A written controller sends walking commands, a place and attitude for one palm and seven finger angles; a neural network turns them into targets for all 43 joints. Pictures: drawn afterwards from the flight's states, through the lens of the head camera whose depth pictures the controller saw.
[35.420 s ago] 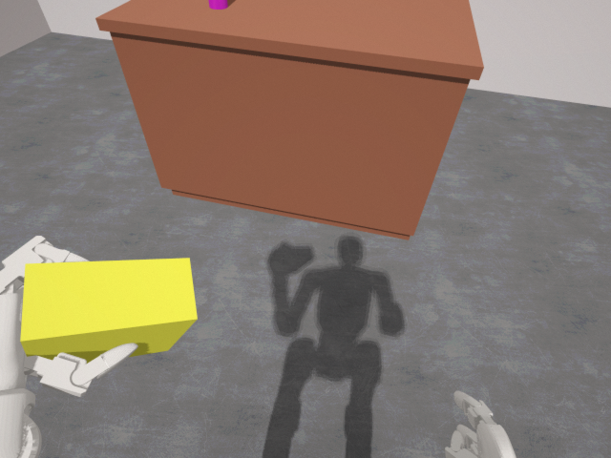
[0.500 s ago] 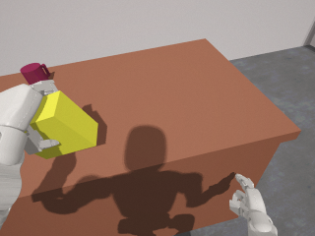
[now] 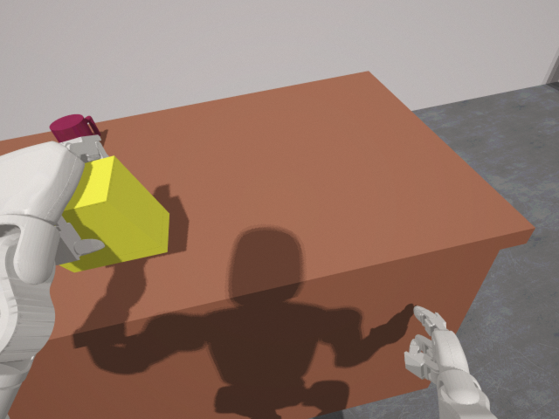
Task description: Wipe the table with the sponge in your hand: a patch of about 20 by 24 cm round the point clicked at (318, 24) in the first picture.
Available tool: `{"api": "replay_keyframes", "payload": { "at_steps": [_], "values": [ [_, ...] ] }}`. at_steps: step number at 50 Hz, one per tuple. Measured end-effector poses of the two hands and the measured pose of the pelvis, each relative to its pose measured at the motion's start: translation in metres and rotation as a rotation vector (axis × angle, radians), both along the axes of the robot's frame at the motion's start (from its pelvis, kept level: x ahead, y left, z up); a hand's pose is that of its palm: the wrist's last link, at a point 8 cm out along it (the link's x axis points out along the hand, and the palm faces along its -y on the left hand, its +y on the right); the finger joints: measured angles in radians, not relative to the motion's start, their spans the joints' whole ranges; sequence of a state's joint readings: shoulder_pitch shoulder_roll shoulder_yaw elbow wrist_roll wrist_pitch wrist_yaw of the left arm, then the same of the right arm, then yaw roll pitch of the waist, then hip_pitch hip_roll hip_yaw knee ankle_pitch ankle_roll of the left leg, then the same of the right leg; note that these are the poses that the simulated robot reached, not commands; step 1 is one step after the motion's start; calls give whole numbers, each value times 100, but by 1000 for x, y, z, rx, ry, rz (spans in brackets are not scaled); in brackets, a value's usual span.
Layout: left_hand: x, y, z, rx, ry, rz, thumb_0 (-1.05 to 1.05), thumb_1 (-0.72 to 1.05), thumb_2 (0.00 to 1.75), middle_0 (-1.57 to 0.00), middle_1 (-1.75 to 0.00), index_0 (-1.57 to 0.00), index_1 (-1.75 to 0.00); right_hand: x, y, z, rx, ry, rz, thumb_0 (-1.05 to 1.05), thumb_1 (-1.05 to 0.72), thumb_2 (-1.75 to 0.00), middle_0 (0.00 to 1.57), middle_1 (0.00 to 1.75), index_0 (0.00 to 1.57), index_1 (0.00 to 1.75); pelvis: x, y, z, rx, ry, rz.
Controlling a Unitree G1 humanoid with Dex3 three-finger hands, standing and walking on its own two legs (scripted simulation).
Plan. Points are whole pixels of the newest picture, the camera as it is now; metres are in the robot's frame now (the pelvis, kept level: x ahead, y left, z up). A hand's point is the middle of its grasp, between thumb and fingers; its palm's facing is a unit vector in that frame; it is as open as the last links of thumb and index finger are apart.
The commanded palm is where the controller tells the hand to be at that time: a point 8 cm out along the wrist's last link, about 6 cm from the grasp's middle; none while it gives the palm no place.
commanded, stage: turn the palm down, sponge in hand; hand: left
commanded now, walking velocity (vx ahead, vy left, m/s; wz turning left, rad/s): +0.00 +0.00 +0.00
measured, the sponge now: (103, 228) +0.26 +0.28 +0.19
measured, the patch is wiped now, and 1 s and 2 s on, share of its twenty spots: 0.00 0.00 0.00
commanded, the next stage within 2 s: move the sponge above the wiping area in 0.28 s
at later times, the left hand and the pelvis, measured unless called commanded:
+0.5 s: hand (84, 202) +0.26 +0.28 +0.24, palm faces +0.27 -0.04 -0.96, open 10.0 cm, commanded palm +0.20 +0.27 +0.30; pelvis +0.00 -0.01 +0.00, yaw +0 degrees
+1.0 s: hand (108, 201) +0.28 +0.27 +0.22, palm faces +0.25 -0.09 -0.96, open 10.0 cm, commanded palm +0.22 +0.26 +0.29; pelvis +0.01 +0.00 +0.00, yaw +0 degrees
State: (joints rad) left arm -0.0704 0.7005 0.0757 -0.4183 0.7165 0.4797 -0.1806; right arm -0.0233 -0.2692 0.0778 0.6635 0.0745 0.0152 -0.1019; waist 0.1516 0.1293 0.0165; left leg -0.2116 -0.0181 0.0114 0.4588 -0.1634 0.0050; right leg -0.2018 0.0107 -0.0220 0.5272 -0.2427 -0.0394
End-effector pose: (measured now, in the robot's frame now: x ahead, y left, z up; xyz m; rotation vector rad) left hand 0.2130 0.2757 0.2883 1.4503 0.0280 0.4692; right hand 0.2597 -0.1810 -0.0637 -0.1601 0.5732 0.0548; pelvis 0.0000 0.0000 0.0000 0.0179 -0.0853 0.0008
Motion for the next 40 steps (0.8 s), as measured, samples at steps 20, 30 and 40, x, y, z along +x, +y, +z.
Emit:
{"api": "replay_keyframes", "payload": {
  "at_steps": [20, 30, 40],
  "values": [
    [6, -8, -3, 2, 17, -1, -1, -50, 106, -74, -134, -75, -135, 1, -9, 0, 11, -16, -4, 1, -91, -90, 20, 30, 21, 30, 3, -8, -1, 1, 1, -5],
    [13, 0, -9, -16, 38, 26, -1, -50, 106, -74, -134, -75, -135, 3, -12, 1, 2, -13, -15, 1, -91, -90, 20, 30, 22, 30, 6, -5, 0, -1, 5, -2],
    [22, -7, -16, -13, 42, -16, -1, -50, 106, -74, -134, -75, -135, 3, -9, 2, -1, -5, -22, 1, -91, -90, 20, 30, 21, 30, 8, -1, 1, -1, 6, -6]
  ]
}}
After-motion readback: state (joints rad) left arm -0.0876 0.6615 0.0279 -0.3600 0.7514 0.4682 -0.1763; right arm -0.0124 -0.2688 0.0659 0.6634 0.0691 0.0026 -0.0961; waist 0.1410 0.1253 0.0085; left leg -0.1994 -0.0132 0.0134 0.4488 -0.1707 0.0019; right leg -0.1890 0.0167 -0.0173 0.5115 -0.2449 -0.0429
